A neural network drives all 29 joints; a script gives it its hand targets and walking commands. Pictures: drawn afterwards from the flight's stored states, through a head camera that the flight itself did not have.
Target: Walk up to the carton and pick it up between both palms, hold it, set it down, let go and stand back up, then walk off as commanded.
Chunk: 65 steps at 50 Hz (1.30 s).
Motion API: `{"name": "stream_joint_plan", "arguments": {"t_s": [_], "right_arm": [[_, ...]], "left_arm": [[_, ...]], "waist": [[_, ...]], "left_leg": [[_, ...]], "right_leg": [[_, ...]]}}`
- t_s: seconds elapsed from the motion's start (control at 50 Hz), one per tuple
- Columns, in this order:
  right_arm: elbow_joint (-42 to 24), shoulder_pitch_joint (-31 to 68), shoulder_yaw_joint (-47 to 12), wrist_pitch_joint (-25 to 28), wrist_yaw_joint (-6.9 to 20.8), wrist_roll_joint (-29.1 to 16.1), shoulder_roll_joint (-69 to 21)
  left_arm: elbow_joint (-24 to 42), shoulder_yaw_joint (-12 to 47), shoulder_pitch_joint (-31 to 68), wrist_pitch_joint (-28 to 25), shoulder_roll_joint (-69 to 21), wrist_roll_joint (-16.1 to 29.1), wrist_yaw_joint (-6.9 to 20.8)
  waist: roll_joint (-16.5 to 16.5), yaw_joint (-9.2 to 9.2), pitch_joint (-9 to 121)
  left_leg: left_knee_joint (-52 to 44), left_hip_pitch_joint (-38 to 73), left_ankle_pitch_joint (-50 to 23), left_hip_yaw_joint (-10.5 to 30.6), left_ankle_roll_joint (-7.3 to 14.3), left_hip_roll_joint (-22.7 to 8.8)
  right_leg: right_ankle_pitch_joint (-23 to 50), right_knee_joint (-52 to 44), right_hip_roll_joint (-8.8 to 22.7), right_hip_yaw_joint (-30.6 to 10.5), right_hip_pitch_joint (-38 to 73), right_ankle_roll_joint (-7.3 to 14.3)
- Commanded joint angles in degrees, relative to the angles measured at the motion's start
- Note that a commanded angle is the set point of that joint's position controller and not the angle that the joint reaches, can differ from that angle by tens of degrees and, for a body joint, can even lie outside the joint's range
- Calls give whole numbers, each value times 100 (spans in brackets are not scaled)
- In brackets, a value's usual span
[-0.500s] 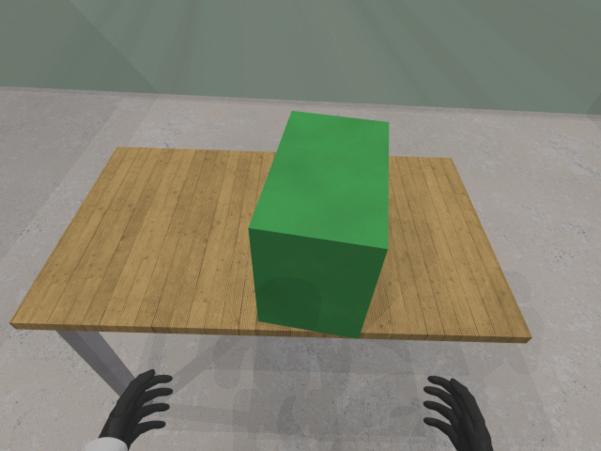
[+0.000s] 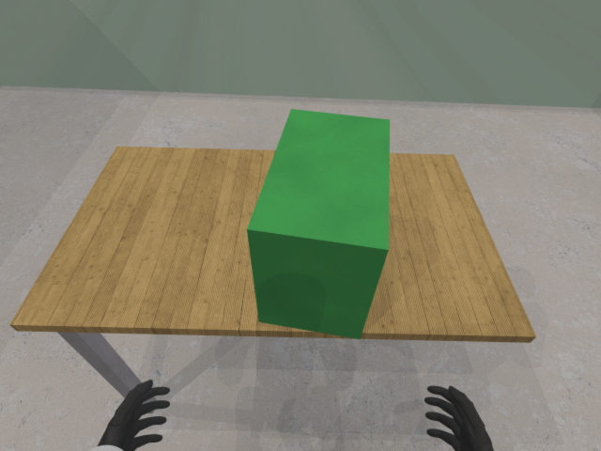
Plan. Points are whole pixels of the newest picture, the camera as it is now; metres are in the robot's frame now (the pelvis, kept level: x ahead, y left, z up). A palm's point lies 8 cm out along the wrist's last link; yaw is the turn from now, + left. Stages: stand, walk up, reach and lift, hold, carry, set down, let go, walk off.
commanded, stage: let go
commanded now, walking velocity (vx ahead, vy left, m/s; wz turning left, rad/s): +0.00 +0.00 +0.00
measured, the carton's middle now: (324, 220) +0.52 -0.05 -0.01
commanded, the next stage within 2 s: stand in 0.50 s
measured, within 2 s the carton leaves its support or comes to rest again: neither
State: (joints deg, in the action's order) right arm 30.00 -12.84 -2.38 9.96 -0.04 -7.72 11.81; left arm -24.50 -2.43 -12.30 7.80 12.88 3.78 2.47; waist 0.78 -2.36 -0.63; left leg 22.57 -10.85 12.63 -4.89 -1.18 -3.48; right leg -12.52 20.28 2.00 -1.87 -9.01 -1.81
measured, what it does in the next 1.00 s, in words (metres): stands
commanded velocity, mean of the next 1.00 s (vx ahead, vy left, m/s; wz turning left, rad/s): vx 0.00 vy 0.00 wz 0.00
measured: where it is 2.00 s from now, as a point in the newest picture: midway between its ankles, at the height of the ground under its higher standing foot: outside the picture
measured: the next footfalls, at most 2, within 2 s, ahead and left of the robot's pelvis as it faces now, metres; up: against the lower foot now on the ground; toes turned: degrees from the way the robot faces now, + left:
none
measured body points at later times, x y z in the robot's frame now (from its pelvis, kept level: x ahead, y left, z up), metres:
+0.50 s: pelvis +0.00 +0.00 +0.00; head +0.02 -0.01 +0.45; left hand +0.18 +0.23 -0.08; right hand +0.18 -0.23 -0.08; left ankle -0.01 +0.13 -0.75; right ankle -0.02 -0.15 -0.75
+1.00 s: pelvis +0.02 -0.01 +0.00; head +0.04 +0.00 +0.44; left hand +0.22 +0.26 -0.06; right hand +0.18 -0.29 -0.08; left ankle -0.01 +0.13 -0.75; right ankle -0.02 -0.15 -0.75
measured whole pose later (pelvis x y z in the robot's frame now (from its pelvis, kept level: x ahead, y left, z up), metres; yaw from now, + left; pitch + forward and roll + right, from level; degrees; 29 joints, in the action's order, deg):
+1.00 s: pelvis +0.02 -0.01 +0.00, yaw +0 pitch +2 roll +0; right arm 34.7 -10.8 -2.4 2.1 0.4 -3.3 21.0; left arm -26.5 -2.1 -12.3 -0.8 20.4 3.0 0.6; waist -0.8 -2.4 -0.6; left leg 25.4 -10.8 15.8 -4.9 -1.3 -3.5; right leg -16.7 25.1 2.1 -1.9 -9.9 -2.1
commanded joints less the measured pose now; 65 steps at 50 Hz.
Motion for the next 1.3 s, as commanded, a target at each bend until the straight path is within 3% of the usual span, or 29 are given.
{"name": "stream_joint_plan", "arguments": {"t_s": [0.0, 0.48, 0.5, 0.52, 0.6, 0.62, 0.66, 0.68, 0.7, 0.74, 0.76, 0.82, 0.86, 0.88, 0.98, 1.04, 1.06, 1.08, 1.12, 1.16, 1.2, 1.28], "right_arm": [[345, 526, 536, 208, 96, 745, 775], [724, 696, 571, 287, 167, 843, 891], [819, 94, 728, -155, 1, 1205, 1869], [710, 181, 724, -376, -54, 1200, 1732], [570, 282, 605, -610, -23, 1186, 1561], [551, 333, 583, -617, -3, 1197, 1576], [560, 181, 577, -634, 26, 1173, 1607], [524, 245, 595, -650, 40, 1159, 1661], [538, 172, 589, -653, 40, 1169, 1727], [523, 191, 612, -673, 62, 1153, 1832], [524, 218, 593, -692, 79, 1125, 1804], [553, 117, 616, -705, 67, 1090, 1927], [570, 87, 618, -729, 70, 1081, 1988], [552, 118, 612, -746, 64, 1067, 1938], [549, 142, 650, -768, 45, 1044, 2032], [533, 117, 646, -811, 31, 1032, 1995], [543, 132, 632, -805, 35, 1027, 1989], [511, 215, 659, -808, 27, 1047, 2053], [519, 145, 651, -805, 42, 1030, 2019], [522, 244, 675, -800, 41, 1062, 2052], [519, 275, 648, -807, 49, 1051, 2024], [548, 251, 647, -777, 69, 1063, 2067]], "left_arm": [[-168, 38, 91, -45, 8, -448, -67], [-343, 97, 252, -19, 60, -479, -114], [-60, -395, 64, -512, 1736, -744, -273], [-103, -421, -8, -701, 1877, -714, -315], [-122, -290, 153, -883, 1575, -647, -228], [-129, -273, 79, -899, 1564, -639, -217], [-194, -276, 30, -930, 1715, -655, -200], [-234, -263, 32, -945, 1746, -664, -198], [-237, -250, 8, -940, 1741, -651, -195], [-247, -286, 7, -983, 1875, -634, -187], [-255, -289, -22, -995, 1914, -619, -189], [-319, -274, -28, -1000, 1908, -598, -207], [-338, -279, -4, -997, 1959, -575, -219], [-347, -287, -23, -1007, 1971, -586, -215], [-396, -272, -34, -988, 1930, -582, -221], [-452, -284, -40, -1019, 1982, -600, -229], [-459, -271, -54, -1014, 1946, -569, -228], [-461, -292, -81, -1003, 1958, -594, -227], [-473, -300, -14, -983, 2034, -590, -226], [-503, -286, -81, -991, 1921, -577, -217], [-526, -286, -68, -1027, 1979, -597, -228], [-519, -297, 37, -1003, 1996, -595, -212]], "waist": [[100, 463, 52], [1, 343, 48], [-293, 370, 650], [-477, 311, 676], [-21, 247, 372], [-10, 318, 266], [-90, 264, 163], [-212, 263, 152], [-15, 247, 261], [39, 244, 198], [-147, 264, 319], [60, 218, 535], [3, 214, 559], [-198, 207, 555], [122, 217, 801], [-101, 151, 824], [46, 182, 839], [-49, 202, 748], [-34, 153, 782], [33, 231, 750], [-186, 209, 548], [-138, 174, 457]], "left_leg": [[-308, 1496, -1523, -22, -314, 322], [-256, 1424, -1270, 38, -291, 318], [227, 464, -1997, 214, -57, -214], [229, 285, -1252, 122, 6, -156], [28, -149, -20, 134, 139, -98], [-28, -264, 283, 157, 162, -100], [-21, -264, 533, 235, 153, -133], [17, -280, 496, 257, 167, -152], [41, -260, 386, 246, 164, -159], [118, -320, 214, 251, 156, -155], [155, -233, -33, 285, 173, -190], [313, 31, -869, 274, 184, -242], [362, 117, -1315, 265, 201, -262], [449, 223, -1367, 267, 196, -298], [512, 429, -2206, 206, 173, -343], [606, 455, -2222, 199, 182, -363], [574, 452, -2167, 199, 188, -361], [583, 379, -2136, 196, 192, -374], [516, 418, -1926, 221, 192, -352], [445, 358, -1648, 249, 213, -362], [394, 181, -1148, 249, 229, -341], [314, 120, -821, 271, 255, -340]], "right_leg": [[583, -436, -611, 614, -212, 412], [543, -348, -578, 627, -341, 354], [1620, 355, 275, 130, 111, 268], [1629, 379, 291, 0, 141, 238], [519, 338, 299, -80, -264, 243], [289, 291, 283, -73, -325, 220], [23, 293, 236, -91, -525, 245], [119, 323, 238, -98, -505, 259], [319, 408, 260, -115, -393, 268], [525, 425, 295, -168, -298, 278], [686, 501, 298, -111, -262, 278], [1242, 665, 327, -116, -136, 305], [1513, 725, 333, -89, -35, 290], [1686, 687, 344, -78, -83, 300], [2159, 875, 331, 59, 121, 291], [2437, 870, 392, 24, 192, 345], [2271, 841, 372, 33, 170, 312], [2316, 845, 378, 54, 178, 322], [2025, 816, 367, 56, 114, 331], [1702, 763, 357, 62, 58, 321], [1457, 641, 379, -23, 10, 332], [1159, 620, 364, -51, -125, 372]]}}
